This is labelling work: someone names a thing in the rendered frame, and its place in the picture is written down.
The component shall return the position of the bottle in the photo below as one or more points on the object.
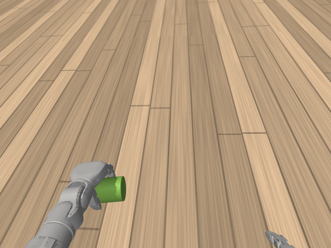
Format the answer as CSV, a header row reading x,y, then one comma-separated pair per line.
x,y
111,189

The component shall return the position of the left robot hand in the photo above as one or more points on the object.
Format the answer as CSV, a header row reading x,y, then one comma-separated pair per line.
x,y
94,172

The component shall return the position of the right robot hand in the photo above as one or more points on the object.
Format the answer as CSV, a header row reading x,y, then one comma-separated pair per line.
x,y
279,241

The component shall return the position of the left robot arm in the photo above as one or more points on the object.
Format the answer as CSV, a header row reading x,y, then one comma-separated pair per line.
x,y
59,229

